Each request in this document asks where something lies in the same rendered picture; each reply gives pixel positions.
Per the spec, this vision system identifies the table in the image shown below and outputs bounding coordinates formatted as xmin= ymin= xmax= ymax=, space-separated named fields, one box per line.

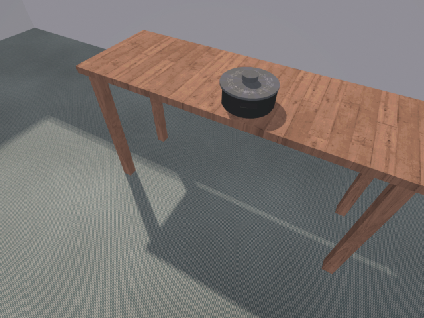
xmin=76 ymin=30 xmax=424 ymax=274

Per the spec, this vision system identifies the knob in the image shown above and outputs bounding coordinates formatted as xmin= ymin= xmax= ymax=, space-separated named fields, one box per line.
xmin=242 ymin=70 xmax=259 ymax=83

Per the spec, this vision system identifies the lid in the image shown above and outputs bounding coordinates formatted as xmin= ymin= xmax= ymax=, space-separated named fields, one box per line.
xmin=219 ymin=67 xmax=280 ymax=101

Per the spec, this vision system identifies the pot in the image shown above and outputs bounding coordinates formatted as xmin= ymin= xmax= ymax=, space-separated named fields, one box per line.
xmin=221 ymin=90 xmax=278 ymax=119

